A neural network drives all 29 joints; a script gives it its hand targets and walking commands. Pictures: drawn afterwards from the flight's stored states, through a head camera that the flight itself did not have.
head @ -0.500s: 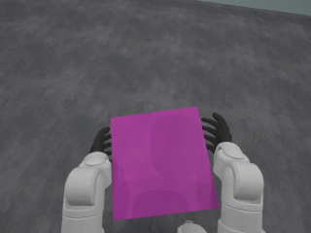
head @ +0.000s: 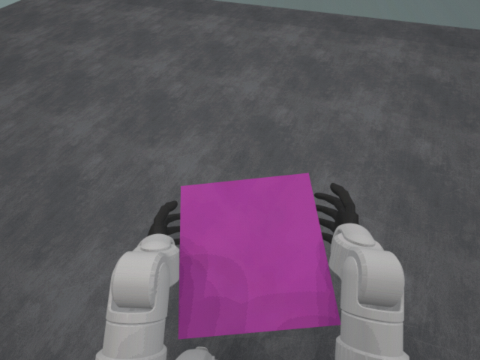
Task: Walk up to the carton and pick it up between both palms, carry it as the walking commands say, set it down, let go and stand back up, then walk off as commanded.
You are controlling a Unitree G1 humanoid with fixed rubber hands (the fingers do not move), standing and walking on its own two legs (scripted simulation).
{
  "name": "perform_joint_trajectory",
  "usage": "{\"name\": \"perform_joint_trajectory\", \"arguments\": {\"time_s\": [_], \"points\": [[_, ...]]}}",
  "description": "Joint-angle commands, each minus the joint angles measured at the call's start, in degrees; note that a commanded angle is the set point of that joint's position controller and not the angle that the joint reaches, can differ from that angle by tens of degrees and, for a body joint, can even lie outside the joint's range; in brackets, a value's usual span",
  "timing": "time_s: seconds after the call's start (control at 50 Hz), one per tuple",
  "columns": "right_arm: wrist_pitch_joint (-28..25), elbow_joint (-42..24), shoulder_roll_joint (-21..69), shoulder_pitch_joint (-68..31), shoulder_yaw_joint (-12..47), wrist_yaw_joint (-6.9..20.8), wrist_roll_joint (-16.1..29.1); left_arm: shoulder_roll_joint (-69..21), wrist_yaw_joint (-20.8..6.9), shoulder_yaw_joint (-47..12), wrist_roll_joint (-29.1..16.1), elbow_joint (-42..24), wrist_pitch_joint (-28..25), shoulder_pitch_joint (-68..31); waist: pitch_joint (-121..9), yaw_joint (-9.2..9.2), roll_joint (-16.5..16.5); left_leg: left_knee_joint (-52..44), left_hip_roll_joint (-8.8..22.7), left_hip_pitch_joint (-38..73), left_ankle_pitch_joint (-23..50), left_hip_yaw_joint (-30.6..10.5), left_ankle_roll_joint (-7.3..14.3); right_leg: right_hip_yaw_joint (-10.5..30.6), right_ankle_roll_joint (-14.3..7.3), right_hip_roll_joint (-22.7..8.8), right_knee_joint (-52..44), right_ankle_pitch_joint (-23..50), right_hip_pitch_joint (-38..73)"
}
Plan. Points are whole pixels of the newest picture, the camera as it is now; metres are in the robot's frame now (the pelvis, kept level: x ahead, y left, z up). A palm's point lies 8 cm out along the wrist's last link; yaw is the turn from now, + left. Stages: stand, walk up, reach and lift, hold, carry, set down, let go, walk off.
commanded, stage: carry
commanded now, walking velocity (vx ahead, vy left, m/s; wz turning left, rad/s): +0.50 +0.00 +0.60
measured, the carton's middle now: (253, 263) +0.29 -0.01 -0.02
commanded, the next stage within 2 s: none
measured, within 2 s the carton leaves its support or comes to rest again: neither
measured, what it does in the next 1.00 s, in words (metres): walks ahead, turning left: left foot, then right foot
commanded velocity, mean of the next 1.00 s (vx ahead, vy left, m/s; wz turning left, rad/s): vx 0.12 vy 0.00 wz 0.14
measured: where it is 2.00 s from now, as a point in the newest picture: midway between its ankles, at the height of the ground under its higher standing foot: (221, 284)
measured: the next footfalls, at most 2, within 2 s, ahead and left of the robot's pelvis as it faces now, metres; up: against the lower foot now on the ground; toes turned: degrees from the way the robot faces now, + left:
left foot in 0.20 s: +0.30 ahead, +0.13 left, +0.00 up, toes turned +1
right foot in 0.66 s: +0.56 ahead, +0.02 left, +0.00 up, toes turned +11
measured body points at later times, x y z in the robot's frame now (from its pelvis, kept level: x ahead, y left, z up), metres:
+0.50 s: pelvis +0.32 +0.07 +0.00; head +0.37 +0.09 +0.45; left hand +0.59 +0.27 +0.06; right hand +0.67 +0.00 +0.09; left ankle +0.26 +0.13 -0.75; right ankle +0.43 -0.04 -0.69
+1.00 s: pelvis +0.52 +0.12 +0.00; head +0.54 +0.12 +0.45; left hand +0.77 +0.34 +0.07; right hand +0.87 +0.07 +0.09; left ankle +0.54 +0.26 -0.73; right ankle +0.52 +0.02 -0.75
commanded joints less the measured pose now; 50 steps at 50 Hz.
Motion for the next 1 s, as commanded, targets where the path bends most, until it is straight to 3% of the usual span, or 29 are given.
{"name": "perform_joint_trajectory", "arguments": {"time_s": [0.0,0.06,0.1,0.12,0.14,0.16,0.18,0.2,0.22,0.28,0.32,0.36,0.38,0.42,0.5,0.52,0.54,0.56,0.58,0.6,0.62,0.64,0.7,0.74,0.82,0.9,0.94,0.96,0.98], "points": [[3.51,-2.91,60.60,-21.05,41.50,15.99,23.25,-55.43,-24.25,-31.32,-25.36,-9.55,-4.57,-33.90,-12.18,0.21,-15.62,-9.41,-0.52,-3.15,13.50,12.81,-2.39,-10.55,-1.07,-4.32,-9.05,35.17,12.33],[4.46,1.49,60.14,-19.29,41.32,15.58,22.60,-52.94,-24.71,-29.68,-24.69,-5.77,-3.48,-32.87,-13.61,-0.40,-21.62,-16.68,-4.07,4.01,12.56,16.99,-1.93,-12.60,-0.54,-4.48,0.08,60.27,14.75],[4.40,2.27,58.57,-16.82,40.11,15.82,22.35,-52.94,-24.46,-29.83,-23.75,-5.13,-3.33,-30.36,-21.16,-0.76,-16.31,-20.81,-8.22,13.24,7.13,20.10,-1.19,-11.87,-0.54,-5.68,16.05,71.10,19.17],[4.45,3.45,58.33,-16.05,39.85,16.50,22.64,-50.65,-23.87,-29.81,-22.21,-5.50,-3.60,-29.69,-23.02,-2.47,-15.68,-33.54,-7.46,20.59,8.43,15.53,-0.05,-10.78,0.69,-4.55,30.46,66.21,17.10],[4.54,3.97,60.22,-17.67,39.69,16.90,23.36,-50.92,-23.22,-29.75,-22.15,-6.60,-3.60,-33.09,-24.77,-2.87,-6.74,-33.12,-2.48,33.98,11.64,-1.79,4.21,-3.62,3.45,-1.68,41.62,42.82,0.94],[4.26,3.42,57.87,-18.96,39.64,17.63,23.31,-52.85,-23.39,-30.74,-21.26,-2.72,-3.68,-27.14,-27.17,1.05,15.20,-37.57,10.83,46.56,34.17,-36.42,11.59,1.84,5.06,9.44,50.37,-5.56,-20.64],[4.06,6.75,58.89,-18.54,39.52,18.03,23.02,-52.85,-23.31,-31.06,-22.23,-4.16,-4.36,-33.71,-21.39,0.74,14.03,-37.08,13.61,49.21,50.85,-45.50,15.58,9.89,4.61,12.12,57.02,-17.91,-30.21],[4.08,5.70,58.79,-21.56,39.84,18.61,22.99,-54.67,-23.30,-31.11,-21.23,-0.73,-5.22,-30.94,-18.26,0.61,2.82,-36.59,13.15,45.20,55.66,-37.87,11.45,12.52,3.90,8.02,55.17,-14.32,-29.52],[3.79,1.62,59.34,-22.67,41.39,19.36,25.28,-57.06,-22.11,-31.07,-20.57,-2.56,-5.74,-30.01,-23.45,-0.13,7.13,-34.09,10.58,54.89,49.54,-32.39,10.45,12.69,2.52,7.73,51.19,-10.29,-36.92],[3.20,3.71,63.27,-18.59,37.57,20.78,26.52,-61.42,-20.23,-34.24,-22.21,-9.34,-7.15,-34.68,-26.31,-0.30,7.61,-33.53,7.07,50.45,44.84,-16.29,5.52,11.14,2.66,5.14,36.83,-2.74,-31.84],[1.17,0.45,65.01,-17.78,38.38,19.94,26.35,-60.83,-20.20,-36.00,-24.60,-16.17,-8.43,-38.90,-28.05,-0.57,5.67,-34.38,10.50,54.61,59.17,-20.33,6.79,11.46,2.62,7.22,31.77,-1.54,-33.52],[-0.11,-3.57,64.46,-18.73,39.25,18.65,26.06,-60.23,-20.74,-36.92,-26.76,-17.38,-8.77,-38.78,-27.14,-0.36,7.23,-34.11,12.44,51.06,60.39,-17.23,7.31,10.87,2.37,6.51,25.85,-0.71,-32.22],[0.14,-4.05,62.20,-16.04,38.33,18.17,24.82,-59.68,-20.68,-37.14,-27.32,-17.30,-8.42,-37.97,-26.58,-0.39,3.22,-33.79,12.90,47.47,59.54,-16.95,8.46,9.71,2.52,7.02,24.11,0.96,-30.57],[0.85,-5.21,60.91,-19.27,37.68,17.77,23.87,-58.21,-20.82,-36.13,-25.69,-13.96,-7.31,-35.43,-24.25,-0.65,3.00,-34.38,8.96,42.49,61.67,-9.50,5.95,5.05,2.16,9.55,17.00,9.64,-26.88],[3.73,1.22,56.67,-12.57,35.79,17.84,21.25,-56.30,-20.87,-34.41,-23.66,-5.91,-4.45,-30.83,-19.24,-1.08,4.99,-33.63,5.83,35.91,70.22,-5.84,0.47,-1.61,0.85,13.54,6.58,15.30,-16.57],[3.23,0.65,56.95,-11.17,36.02,17.94,21.15,-55.30,-20.85,-35.06,-23.41,-8.29,-4.64,-31.86,-21.67,-1.09,8.65,-30.66,5.00,36.61,74.24,-4.48,-0.94,-3.75,1.04,14.18,3.77,17.95,-12.52],[3.43,0.17,56.14,-13.15,36.37,17.41,21.13,-55.34,-21.60,-34.46,-23.27,-6.34,-4.18,-31.26,-24.78,-0.44,4.62,-24.36,4.76,33.30,69.69,-2.95,-3.12,-2.51,0.61,12.77,-2.49,24.99,-3.28],[4.20,5.10,56.54,-9.43,34.92,17.65,20.22,-55.20,-21.87,-34.06,-22.62,-4.74,-3.80,-30.73,-28.79,1.66,5.42,-15.74,4.51,26.87,62.86,-2.40,-5.65,2.64,-2.21,7.60,-6.54,36.63,8.24],[4.09,4.20,59.37,-14.73,34.84,17.96,21.02,-56.59,-21.91,-35.04,-23.87,-6.88,-4.33,-35.44,-31.06,2.10,-7.18,-3.49,-0.93,8.76,18.92,-0.23,-8.13,14.54,-8.32,-3.92,-0.15,67.75,25.20],[4.59,6.54,59.41,-12.70,34.98,17.49,20.98,-53.90,-22.04,-32.75,-22.89,-5.01,-3.63,-32.17,-30.51,1.66,-17.70,8.62,-5.68,-5.21,-14.33,1.43,-9.40,23.03,-13.67,-12.31,5.35,92.81,34.59],[3.75,4.04,60.13,-17.53,36.46,18.08,22.29,-54.45,-22.33,-32.49,-22.19,-5.85,-4.66,-31.84,-28.19,1.10,-12.94,10.71,-1.95,0.06,-13.72,-1.11,-7.77,21.62,-12.35,-12.76,3.09,83.97,23.10],[4.08,4.11,57.64,-18.98,36.90,18.60,22.58,-54.10,-21.96,-31.04,-20.23,-3.68,-4.50,-29.54,-20.00,1.07,-9.71,8.86,-2.91,-0.62,-12.67,1.04,-6.12,20.44,-9.91,-8.83,0.12,80.46,15.89],[3.88,9.94,58.73,-15.88,34.74,18.52,22.00,-55.30,-22.99,-32.84,-22.07,-2.96,-3.15,-36.19,-15.54,0.69,-5.84,-8.57,3.68,-4.51,-8.62,-0.28,-5.24,15.83,-11.18,-10.32,-2.77,55.74,19.05],[4.47,10.80,58.39,-17.97,34.07,17.78,22.24,-53.61,-23.06,-30.50,-21.92,-0.82,-2.49,-35.07,-16.21,-0.02,-9.24,-16.40,0.76,5.25,-4.21,2.17,-4.77,10.02,-8.52,-4.78,-2.30,51.20,7.99],[3.62,0.97,61.96,-25.23,38.76,17.79,25.67,-56.77,-23.30,-30.84,-23.29,-4.37,-3.59,-35.97,-24.24,0.25,-11.94,-20.47,0.10,13.30,1.41,4.92,-3.27,7.05,-6.97,-5.20,0.20,42.43,5.84],[3.52,-0.07,63.46,-25.12,39.37,17.71,25.75,-57.35,-23.46,-31.66,-25.32,-8.87,-3.66,-40.33,-22.90,0.11,-9.18,-27.51,0.67,16.95,7.25,4.68,-2.48,4.77,-5.17,-1.79,3.38,29.86,1.96],[4.02,0.85,62.29,-26.80,38.20,17.66,25.13,-58.37,-23.00,-31.45,-23.93,-3.50,-3.12,-36.14,-25.72,-0.02,-5.30,-34.75,4.70,22.09,18.44,-0.64,-0.72,4.55,-2.70,0.89,7.37,22.12,1.09],[4.48,2.83,60.06,-22.69,37.68,17.42,23.76,-57.04,-23.16,-30.21,-23.06,0.24,-2.62,-30.29,-26.74,0.11,-3.89,-32.33,9.89,25.48,35.26,-5.98,0.58,4.00,-0.96,3.26,9.85,11.97,-1.93],[4.30,4.66,59.49,-21.90,36.62,17.42,23.31,-56.89,-22.84,-30.41,-22.58,1.29,-2.51,-31.35,-29.10,0.34,5.74,-30.90,14.33,30.41,52.78,-13.01,2.79,3.60,0.16,5.93,12.59,6.00,-4.64]]}}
